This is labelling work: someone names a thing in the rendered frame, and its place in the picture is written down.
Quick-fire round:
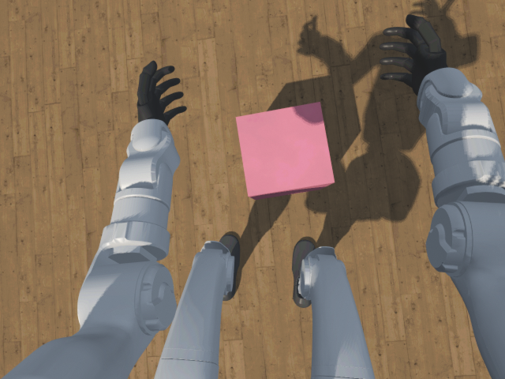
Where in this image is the robot right upper arm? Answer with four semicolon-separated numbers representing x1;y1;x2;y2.
426;201;505;379

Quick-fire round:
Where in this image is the carton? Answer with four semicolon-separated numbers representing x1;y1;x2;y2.
236;102;335;200

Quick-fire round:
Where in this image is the robot left upper arm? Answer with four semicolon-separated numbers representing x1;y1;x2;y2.
2;261;177;379

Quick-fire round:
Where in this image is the left robot foot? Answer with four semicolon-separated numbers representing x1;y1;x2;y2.
219;235;240;301

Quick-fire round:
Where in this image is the robot right forearm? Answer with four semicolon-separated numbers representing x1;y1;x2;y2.
417;68;505;208

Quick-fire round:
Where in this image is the robot left forearm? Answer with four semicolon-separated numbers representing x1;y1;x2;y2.
77;119;180;323

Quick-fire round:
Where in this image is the robot left hand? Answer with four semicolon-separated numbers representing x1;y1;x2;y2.
137;61;187;126

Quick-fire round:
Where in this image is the robot right shin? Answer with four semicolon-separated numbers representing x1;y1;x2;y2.
298;246;346;298

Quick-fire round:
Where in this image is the robot right hand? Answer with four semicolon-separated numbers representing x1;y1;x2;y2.
380;14;448;95

